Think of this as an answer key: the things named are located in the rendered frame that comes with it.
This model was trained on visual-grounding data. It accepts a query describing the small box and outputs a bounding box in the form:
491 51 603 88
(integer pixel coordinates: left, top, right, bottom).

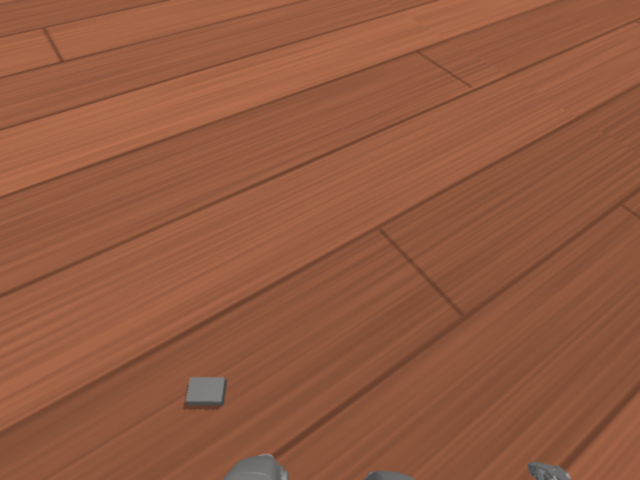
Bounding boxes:
186 377 227 405

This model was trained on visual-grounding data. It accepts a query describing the right robot hand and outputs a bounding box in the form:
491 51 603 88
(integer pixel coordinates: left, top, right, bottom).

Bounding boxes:
528 462 571 480

